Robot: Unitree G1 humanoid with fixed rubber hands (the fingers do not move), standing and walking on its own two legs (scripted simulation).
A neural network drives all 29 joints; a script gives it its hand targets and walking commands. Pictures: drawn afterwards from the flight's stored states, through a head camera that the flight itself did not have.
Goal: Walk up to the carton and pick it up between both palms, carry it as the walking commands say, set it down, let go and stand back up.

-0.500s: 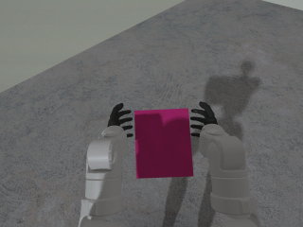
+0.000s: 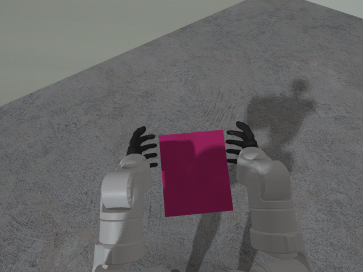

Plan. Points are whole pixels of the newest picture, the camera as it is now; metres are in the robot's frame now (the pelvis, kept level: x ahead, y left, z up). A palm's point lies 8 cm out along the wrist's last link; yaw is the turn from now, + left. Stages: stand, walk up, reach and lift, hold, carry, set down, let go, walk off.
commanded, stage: carry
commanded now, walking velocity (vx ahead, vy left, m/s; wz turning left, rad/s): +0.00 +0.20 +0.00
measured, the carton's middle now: (192, 171) +0.35 +0.01 -0.03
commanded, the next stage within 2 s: none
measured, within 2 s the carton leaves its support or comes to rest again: neither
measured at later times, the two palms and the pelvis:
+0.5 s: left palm (59, 174) +0.27 +0.27 +0.10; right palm (177, 164) +0.29 +0.04 +0.10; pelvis -0.03 +0.13 +0.00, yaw +1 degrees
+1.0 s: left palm out of the picture +0.21 +0.40 +0.11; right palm (99, 199) +0.22 +0.17 +0.11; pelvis -0.10 +0.28 +0.00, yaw +2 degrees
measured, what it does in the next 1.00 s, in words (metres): steps to the left: right foot, then left foot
